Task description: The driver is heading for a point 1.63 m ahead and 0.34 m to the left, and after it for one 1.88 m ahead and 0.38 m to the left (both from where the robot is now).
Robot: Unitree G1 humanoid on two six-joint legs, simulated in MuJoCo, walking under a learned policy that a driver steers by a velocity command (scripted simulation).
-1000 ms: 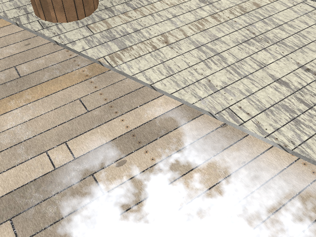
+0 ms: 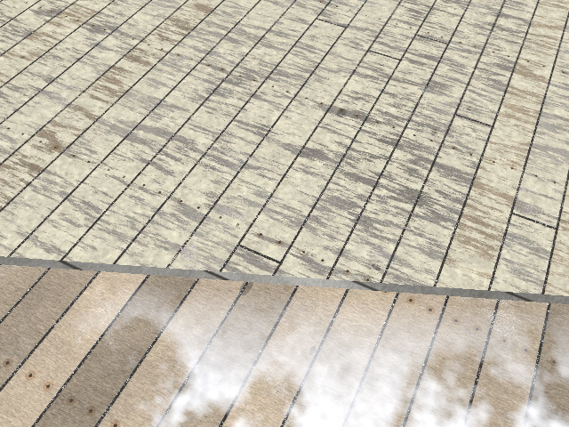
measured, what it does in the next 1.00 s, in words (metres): walks ahead: right foot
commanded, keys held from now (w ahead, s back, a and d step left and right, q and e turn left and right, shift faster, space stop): no key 0.36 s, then w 0.64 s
